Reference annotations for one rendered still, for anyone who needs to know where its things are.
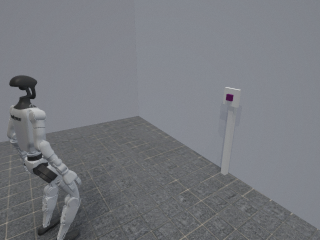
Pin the robot left foot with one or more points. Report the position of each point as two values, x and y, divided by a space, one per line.
53 222

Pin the button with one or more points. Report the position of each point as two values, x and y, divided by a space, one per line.
229 97

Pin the robot left hand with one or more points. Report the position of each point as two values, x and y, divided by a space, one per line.
22 161

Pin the right robot forearm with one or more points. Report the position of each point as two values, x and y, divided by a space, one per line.
52 158

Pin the robot right hand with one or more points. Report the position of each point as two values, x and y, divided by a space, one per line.
69 177

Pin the left robot forearm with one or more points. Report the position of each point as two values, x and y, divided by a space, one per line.
21 153

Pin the left robot upper arm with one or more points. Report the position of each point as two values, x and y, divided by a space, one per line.
10 130

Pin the right robot shin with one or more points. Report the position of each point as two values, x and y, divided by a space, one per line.
68 214

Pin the panel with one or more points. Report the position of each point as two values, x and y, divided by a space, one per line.
232 110

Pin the right robot upper arm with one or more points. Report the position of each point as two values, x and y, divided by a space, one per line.
38 119

